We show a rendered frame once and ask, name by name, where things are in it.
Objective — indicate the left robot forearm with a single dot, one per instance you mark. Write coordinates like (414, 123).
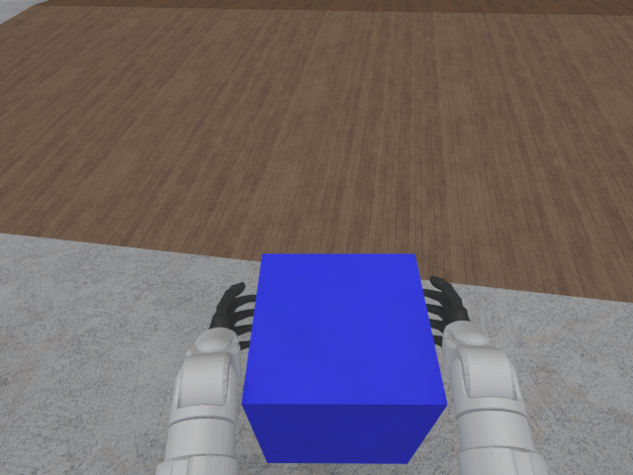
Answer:
(203, 415)

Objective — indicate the right robot forearm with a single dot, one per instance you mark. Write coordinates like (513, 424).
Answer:
(492, 421)

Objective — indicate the left robot hand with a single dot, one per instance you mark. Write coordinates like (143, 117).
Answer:
(225, 316)

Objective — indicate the carton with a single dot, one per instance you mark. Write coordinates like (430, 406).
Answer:
(342, 366)

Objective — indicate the right robot hand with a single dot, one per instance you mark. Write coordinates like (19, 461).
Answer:
(452, 310)

